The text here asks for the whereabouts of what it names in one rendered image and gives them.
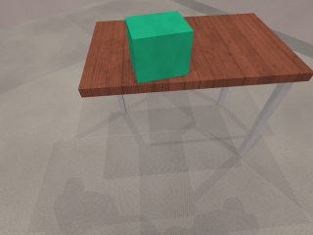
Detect carton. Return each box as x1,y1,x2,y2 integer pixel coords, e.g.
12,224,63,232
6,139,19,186
125,11,194,83

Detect table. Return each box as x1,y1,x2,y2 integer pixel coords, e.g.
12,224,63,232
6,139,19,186
78,13,313,157

